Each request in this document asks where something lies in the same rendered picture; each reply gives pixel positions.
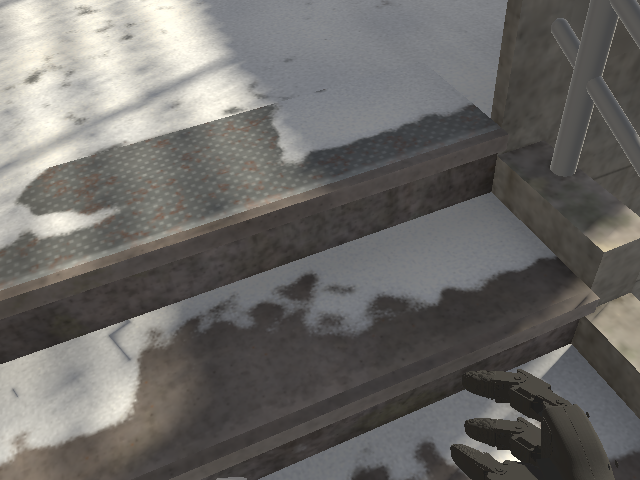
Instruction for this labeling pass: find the robot right hand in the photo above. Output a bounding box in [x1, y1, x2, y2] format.
[450, 369, 619, 480]

